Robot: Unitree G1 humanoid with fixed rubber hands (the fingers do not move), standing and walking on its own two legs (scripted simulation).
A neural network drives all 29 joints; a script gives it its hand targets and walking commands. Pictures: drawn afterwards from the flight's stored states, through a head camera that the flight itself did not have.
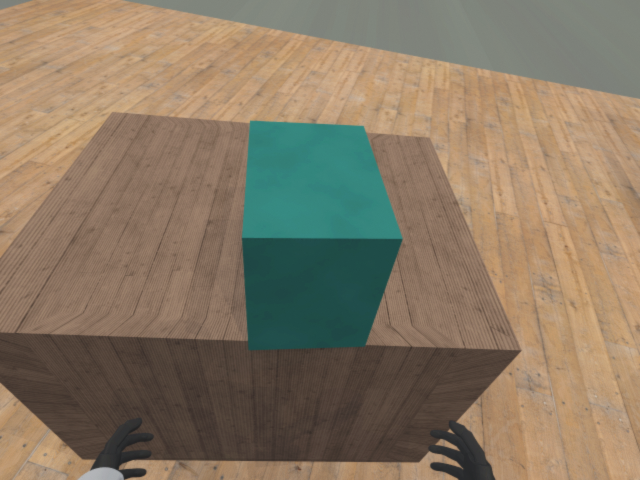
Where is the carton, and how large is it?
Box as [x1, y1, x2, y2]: [242, 121, 402, 349]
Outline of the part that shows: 250,121 242,230 249,349 364,346 402,238 363,126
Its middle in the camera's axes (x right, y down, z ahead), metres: -0.02 -0.02 +0.65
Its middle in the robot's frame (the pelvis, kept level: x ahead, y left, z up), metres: +0.51 +0.05 +0.02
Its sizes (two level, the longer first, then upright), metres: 0.281 0.195 0.257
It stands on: a pedestal, 0.65 m high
